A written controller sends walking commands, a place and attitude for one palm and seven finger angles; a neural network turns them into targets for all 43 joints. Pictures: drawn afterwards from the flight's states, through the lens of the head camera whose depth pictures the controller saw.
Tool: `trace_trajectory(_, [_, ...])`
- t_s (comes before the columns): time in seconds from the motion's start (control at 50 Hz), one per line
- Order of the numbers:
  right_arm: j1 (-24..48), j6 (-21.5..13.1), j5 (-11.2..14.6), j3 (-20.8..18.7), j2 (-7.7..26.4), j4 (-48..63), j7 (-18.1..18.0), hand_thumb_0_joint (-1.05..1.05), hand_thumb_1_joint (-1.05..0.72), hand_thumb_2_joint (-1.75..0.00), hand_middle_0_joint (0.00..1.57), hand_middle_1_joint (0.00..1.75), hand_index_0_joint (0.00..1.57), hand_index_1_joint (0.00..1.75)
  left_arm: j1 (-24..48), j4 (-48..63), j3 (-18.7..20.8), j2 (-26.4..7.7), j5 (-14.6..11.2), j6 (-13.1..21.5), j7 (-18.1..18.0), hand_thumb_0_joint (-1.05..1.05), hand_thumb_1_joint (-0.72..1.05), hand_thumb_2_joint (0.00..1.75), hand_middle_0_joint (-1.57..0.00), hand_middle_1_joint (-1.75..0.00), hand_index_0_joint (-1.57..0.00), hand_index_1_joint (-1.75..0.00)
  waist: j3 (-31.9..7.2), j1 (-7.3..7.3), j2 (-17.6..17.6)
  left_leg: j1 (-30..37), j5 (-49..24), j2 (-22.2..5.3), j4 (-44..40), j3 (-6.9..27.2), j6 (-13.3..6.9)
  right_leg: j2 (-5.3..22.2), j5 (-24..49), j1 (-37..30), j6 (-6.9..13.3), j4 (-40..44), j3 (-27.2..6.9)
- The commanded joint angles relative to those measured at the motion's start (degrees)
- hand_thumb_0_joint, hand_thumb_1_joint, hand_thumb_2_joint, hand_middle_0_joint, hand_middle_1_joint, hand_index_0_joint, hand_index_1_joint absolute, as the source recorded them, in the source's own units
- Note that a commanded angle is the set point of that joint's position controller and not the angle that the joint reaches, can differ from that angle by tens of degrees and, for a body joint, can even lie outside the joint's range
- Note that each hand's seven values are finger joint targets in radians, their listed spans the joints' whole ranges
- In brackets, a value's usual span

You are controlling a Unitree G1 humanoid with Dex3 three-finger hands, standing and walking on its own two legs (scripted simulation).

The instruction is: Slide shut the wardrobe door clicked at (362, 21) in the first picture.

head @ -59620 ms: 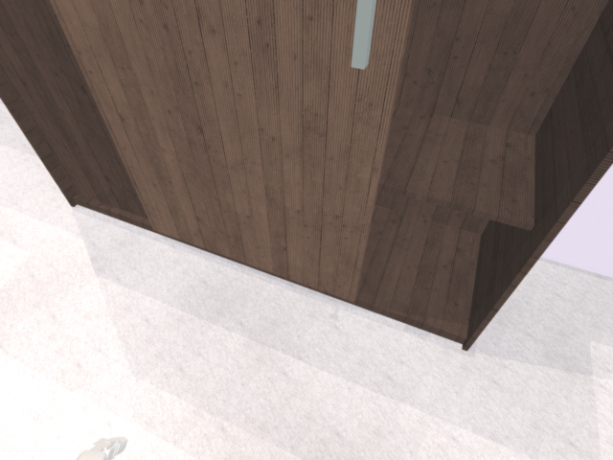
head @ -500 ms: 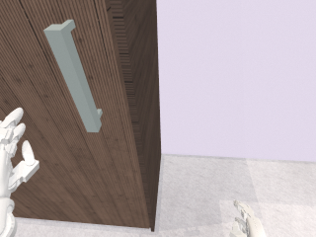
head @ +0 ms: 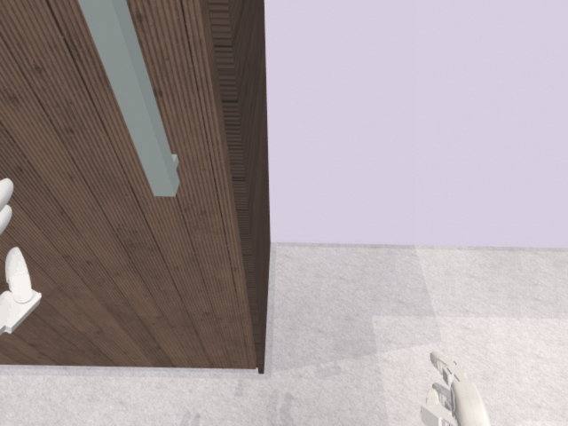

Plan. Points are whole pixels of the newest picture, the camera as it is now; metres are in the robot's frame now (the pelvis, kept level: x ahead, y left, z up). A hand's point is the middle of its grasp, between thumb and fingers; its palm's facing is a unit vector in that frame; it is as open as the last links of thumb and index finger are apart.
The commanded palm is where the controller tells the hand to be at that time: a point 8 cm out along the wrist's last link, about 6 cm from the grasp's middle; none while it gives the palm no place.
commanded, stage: step back with the hand held close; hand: left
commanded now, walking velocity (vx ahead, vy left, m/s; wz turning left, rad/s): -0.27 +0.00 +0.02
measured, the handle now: (146, 101) +0.38 +0.18 +0.28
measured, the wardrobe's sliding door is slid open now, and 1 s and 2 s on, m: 0.00 0.00 0.00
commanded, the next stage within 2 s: stop stepping back and stand still in 0.74 s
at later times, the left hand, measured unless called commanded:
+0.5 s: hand out of the picture +0.13 +0.28 +0.17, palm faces +0.49 -0.72 -0.49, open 7.4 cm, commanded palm +0.07 +0.30 +0.18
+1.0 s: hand out of the picture +0.07 +0.33 +0.16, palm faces +0.46 -0.83 -0.33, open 7.4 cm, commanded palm -0.01 +0.35 +0.18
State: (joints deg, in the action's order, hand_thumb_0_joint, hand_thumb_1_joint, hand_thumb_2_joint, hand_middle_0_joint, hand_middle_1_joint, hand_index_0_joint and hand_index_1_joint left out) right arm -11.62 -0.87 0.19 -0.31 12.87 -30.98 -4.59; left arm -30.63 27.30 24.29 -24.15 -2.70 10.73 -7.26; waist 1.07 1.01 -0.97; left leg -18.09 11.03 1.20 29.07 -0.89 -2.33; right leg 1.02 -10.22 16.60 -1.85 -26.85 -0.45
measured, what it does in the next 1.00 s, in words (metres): walks backwards: right foot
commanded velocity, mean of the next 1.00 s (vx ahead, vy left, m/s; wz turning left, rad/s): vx -0.28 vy -0.04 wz -0.01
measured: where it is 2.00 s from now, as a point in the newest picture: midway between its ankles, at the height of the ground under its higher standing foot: outside the picture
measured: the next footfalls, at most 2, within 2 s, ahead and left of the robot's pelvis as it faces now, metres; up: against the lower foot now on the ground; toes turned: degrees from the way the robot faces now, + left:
right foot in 0.46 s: -0.13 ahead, -0.12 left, +0.00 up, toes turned +4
right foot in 1.20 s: -0.21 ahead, -0.03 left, +0.00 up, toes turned -8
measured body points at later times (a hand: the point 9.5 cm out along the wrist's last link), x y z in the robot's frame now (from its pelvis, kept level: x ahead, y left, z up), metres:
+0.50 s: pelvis -0.07 +0.00 -0.01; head -0.03 +0.02 +0.44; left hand +0.10 +0.31 +0.20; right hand +0.11 -0.22 -0.09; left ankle +0.05 +0.09 -0.74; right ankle -0.17 -0.12 -0.74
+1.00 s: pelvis -0.15 +0.05 -0.01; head -0.15 +0.10 +0.44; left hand +0.04 +0.37 +0.18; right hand +0.00 -0.20 -0.07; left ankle +0.00 +0.09 -0.73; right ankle -0.19 -0.11 -0.70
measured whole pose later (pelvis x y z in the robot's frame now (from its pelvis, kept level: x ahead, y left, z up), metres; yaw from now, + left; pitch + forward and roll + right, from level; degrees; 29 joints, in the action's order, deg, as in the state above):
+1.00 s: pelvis -0.15 +0.05 -0.01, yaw +0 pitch -1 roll -6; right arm -13.1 -5.3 -0.8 -0.4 12.3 -36.2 -5.0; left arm -23.0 25.7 25.0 -23.6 -2.8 12.7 -7.6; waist 0.8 0.0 0.3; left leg -26.4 3.8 1.2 29.1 1.3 -3.7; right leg -6.2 -27.8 15.5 0.5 -44.1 -3.8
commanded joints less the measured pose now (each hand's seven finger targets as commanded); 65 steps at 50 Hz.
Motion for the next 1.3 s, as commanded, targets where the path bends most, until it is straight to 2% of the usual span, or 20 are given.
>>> trace_trajectory(0.0, [5.5, -4.0, 0.0, -2.8, 7.5, 8.7, -0.7, 0.0, -0.9, -0.9, 0.2, 0.3, 0.2, 0.3, 3.4, 8.8, 5.7, -7.5, 0.7, 3.8, -1.6, 0.0, 0.9, 0.9, -0.2, -0.3, -0.2, -0.3, -3.3, 0.02, -2.5, -12.9, 15.7, -6.7, -9.8, 7.1, -1.5, 0.9, -3.8, -8.8, 1.4, 0.8, -3.4])
trace_trajectory(0.16, [3.1, -6.1, -0.6, -2.7, 7.6, 6.6, -0.6, 0.0, -0.9, -0.9, 0.2, 0.3, 0.2, 0.3, 6.2, 15.3, 6.6, -10.4, 1.1, 6.0, -3.4, 0.0, 0.9, 0.9, -0.2, -0.3, -0.2, -0.3, -5.2, -1.24, 1.0, 1.6, 13.0, -2.6, 2.3, 5.5, 0.9, 5.5, -18.2, 10.2, 4.4, 9.4, -5.9])
trace_trajectory(0.28, [4.3, -7.7, -1.2, -3.1, 7.8, 7.4, -1.1, 0.0, -0.9, -0.9, 0.2, 0.3, 0.2, 0.3, 4.7, 14.7, 9.3, -9.4, 2.9, 6.9, -2.9, 0.0, 0.9, 0.9, -0.2, -0.3, -0.2, -0.3, -6.3, 0.27, -15.5, -25.6, 33.1, -17.0, -22.6, 22.7, -6.1, -5.7, -6.8, -15.6, 0.4, -25.2, -0.1])
trace_trajectory(0.42, [3.5, -8.6, -1.5, -2.5, 6.9, 4.3, 0.6, 0.0, -0.9, -0.9, 0.2, 0.3, 0.2, 0.3, 0.7, 12.5, 6.6, -7.3, 0.8, 7.6, -1.0, 0.0, 0.9, 0.9, -0.2, -0.3, -0.2, -0.3, -5.0, -0.3, -8.5, -6.4, 12.3, -12.2, -12.6, 15.8, -3.5, -4.8, -10.1, -4.0, 2.5, 0.4, 0.0])
trace_trajectory(0.52, [3.9, -6.8, -0.8, -2.2, 4.9, 3.1, 0.4, 0.0, -0.9, -0.9, 0.2, 0.3, 0.2, 0.3, 7.9, 18.1, 7.1, -11.9, 0.4, 8.6, -1.2, 0.0, 0.9, 0.9, -0.2, -0.3, -0.2, -0.3, -21.6, -0.49, 1.8, 21.7, -37.2, -6.0, 5.1, -0.5, 0.4, 2.5, 39.8, -0.7, -1.7, 3.6, -4.0])
trace_trajectory(0.56, [5.2, -6.3, 0.5, -3.4, 5.7, 5.2, -0.1, 0.0, -0.9, -0.9, 0.2, 0.3, 0.2, 0.3, 5.5, 18.3, 9.4, -14.2, -0.5, 7.5, -1.1, 0.0, 0.9, 0.9, -0.2, -0.3, -0.2, -0.3, -22.0, -0.14, 12.5, 20.1, -28.3, -4.7, 7.4, -1.3, 0.6, 2.7, 41.4, -0.5, -4.5, 2.0, -2.5])
trace_trajectory(0.68, [7.6, -4.5, -0.1, -2.6, 5.5, 6.9, 0.0, 0.0, -0.9, -0.9, 0.2, 0.3, 0.2, 0.3, -2.1, 15.3, 11.1, -13.4, -1.6, 7.1, -0.5, 0.0, 0.9, 0.9, -0.2, -0.3, -0.2, -0.3, -9.8, -0.39, -3.0, 14.3, -17.8, -7.3, 3.4, 2.9, 0.8, 1.6, 11.3, 9.6, -1.6, 4.3, -4.6])
trace_trajectory(0.8, [5.4, -5.5, -0.5, -2.7, 6.0, 4.3, -0.6, 0.0, -0.9, -0.9, 0.2, 0.3, 0.2, 0.3, 4.5, 11.7, 6.7, -12.3, -0.7, 7.7, -1.5, 0.0, 0.9, 0.9, -0.2, -0.3, -0.2, -0.3, 3.7, -2.26, 4.5, 15.2, 4.7, -2.0, 20.6, 5.4, 4.3, 11.1, -20.6, 32.2, 9.2, 16.7, -11.1])
trace_trajectory(0.84, [4.9, -5.9, -0.7, -2.0, 6.2, 4.2, -1.1, 0.0, -0.9, -0.9, 0.2, 0.3, 0.2, 0.3, 6.4, 9.2, 5.9, -11.4, -0.4, 6.7, -1.5, 0.0, 0.9, 0.9, -0.2, -0.3, -0.2, -0.3, 5.7, -2.42, 4.9, 10.9, 3.8, -3.4, 10.7, 6.7, 3.6, 7.2, -15.6, 26.4, 7.2, 11.0, -6.5])
trace_trajectory(0.88, [5.5, -7.1, -0.7, -1.9, 8.2, 5.1, -1.8, 0.0, -0.9, -0.9, 0.2, 0.3, 0.2, 0.3, 10.6, 9.3, 5.0, -10.4, -0.5, 5.9, -1.0, 0.0, 0.9, 0.9, -0.2, -0.3, -0.2, -0.3, 6.5, -1.99, -9.1, 0.9, 6.9, -9.6, -13.5, 17.0, 1.2, -4.5, -17.3, 14.0, 2.4, -2.6, -0.8])
trace_trajectory(0.92, [5.6, -8.6, -1.0, -2.5, 9.0, 5.1, -1.2, 0.0, -0.9, -0.9, 0.2, 0.3, 0.2, 0.3, 13.1, 12.5, 6.1, -10.6, 0.5, 6.7, -1.1, 0.0, 0.9, 0.9, -0.2, -0.3, -0.2, -0.3, -3.1, -0.47, -19.5, -9.8, 41.2, -18.3, -30.6, 32.5, 1.0, -10.0, -20.2, -3.9, 2.4, -23.9, -2.4])
trace_trajectory(0.96, [4.9, -9.0, -1.4, -3.0, 7.7, 5.4, -0.4, 0.0, -0.9, -0.9, 0.2, 0.3, 0.2, 0.3, 13.4, 18.3, 6.3, -11.5, -0.3, 6.6, -0.9, 0.0, 0.9, 0.9, -0.2, -0.3, -0.2, -0.3, -9.7, 0.73, -14.8, -0.5, 33.9, -16.1, -30.0, 28.4, 8.4, -9.7, -20.3, -1.9, 3.4, -24.9, -1.7])
trace_trajectory(1.1, [2.5, -8.5, -1.4, -3.4, 4.3, 5.6, 2.6, 0.0, -0.9, -0.9, 0.2, 0.3, 0.2, 0.3, -5.4, 24.9, 6.2, -10.7, -1.0, 0.9, -1.5, 0.0, 0.9, 0.9, -0.2, -0.3, -0.2, -0.3, -18.4, 1.51, -13.9, 10.9, 7.2, -3.8, -20.3, 2.0, 13.9, -10.8, -21.2, -12.6, 5.0, -3.5, 10.8])
trace_trajectory(1.12, [1.8, -7.5, -0.8, -3.2, 4.3, 4.5, 2.5, 0.0, -0.9, -0.9, 0.2, 0.3, 0.2, 0.3, -6.5, 22.5, 7.4, -11.7, -1.0, 0.0, -2.0, 0.0, 0.9, 0.9, -0.2, -0.3, -0.2, -0.3, -17.3, 1.73, -7.2, 9.0, 5.9, 0.2, -5.0, -4.3, 14.1, -5.7, -20.6, -11.5, 8.2, 6.2, 9.5])
trace_trajectory(1.14, [0.9, -6.4, 0.5, -3.5, 4.8, 3.4, 2.4, 0.0, -0.9, -0.9, 0.2, 0.3, 0.2, 0.3, -5.8, 20.0, 7.0, -11.1, -1.1, -1.0, -2.0, 0.0, 0.9, 0.9, -0.2, -0.3, -0.2, -0.3, -10.3, 0.58, 12.9, 8.8, 11.9, 1.4, 25.2, -1.2, 10.3, 6.6, -14.8, 4.4, 13.4, 10.9, -0.3])
trace_trajectory(1.16, [1.2, -5.2, 0.7, -4.3, 5.0, 2.1, 2.0, 0.0, -0.9, -0.9, 0.2, 0.3, 0.2, 0.3, -2.5, 19.0, 7.0, -9.4, -1.9, -1.9, -2.1, 0.0, 0.9, 0.9, -0.2, -0.3, -0.2, -0.3, -6.7, -1.68, 19.0, 4.0, 16.0, 0.1, 47.1, 7.7, 6.8, 15.6, -10.9, 16.5, 17.6, 11.8, -7.1])
trace_trajectory(1.2, [3.6, -4.9, -0.5, -2.0, 4.3, 2.8, 2.9, 0.0, -0.9, -0.9, 0.2, 0.3, 0.2, 0.3, 13.7, 21.9, 12.5, -17.2, -3.3, -1.0, -1.2, 0.0, 0.9, 0.9, -0.2, -0.3, -0.2, -0.3, -2.3, -4.37, 12.1, -8.6, 15.6, -4.8, 60.4, 11.6, 3.9, 21.3, -8.9, 17.5, 18.8, 9.5, -5.0])
trace_trajectory(1.22, [4.6, -4.4, -1.5, 0.2, 2.6, 3.3, 3.6, 0.0, -0.9, -0.9, 0.2, 0.3, 0.2, 0.3, 18.1, 12.2, 11.4, -16.4, -2.4, -0.9, -1.3, 0.0, 0.9, 0.9, -0.2, -0.3, -0.2, -0.3, -1.2, -5.0, 13.1, -7.5, 16.5, -7.6, 45.4, 8.4, 3.7, 19.5, -19.5, 15.9, 10.3, 9.3, -3.7])
trace_trajectory(1.26, [9.9, -3.4, 0.5, -2.5, 6.6, 4.5, 1.5, 0.0, -0.9, -0.9, 0.2, 0.3, 0.2, 0.3, 22.7, 6.9, 4.4, -10.7, -0.5, -3.4, -0.6, 0.0, 0.9, 0.9, -0.2, -0.3, -0.2, -0.3, 10.5, -3.32, 11.1, -1.3, 12.6, -7.3, 24.7, 4.3, 2.4, 11.9, -31.8, 24.9, 10.1, 6.6, -3.3])
trace_trajectory(1.28, [9.2, -3.8, 0.1, -1.7, 6.7, 2.8, 0.4, 0.0, -0.9, -0.9, 0.2, 0.3, 0.2, 0.3, 20.9, 4.5, 3.5, -9.6, -0.1, -3.2, -0.8, 0.0, 0.9, 0.9, -0.2, -0.3, -0.2, -0.3, 10.9, -3.33, -2.0, 4.5, 14.1, -5.9, 12.5, 2.3, 1.5, 9.6, -30.9, 25.7, 9.7, -1.2, -2.1])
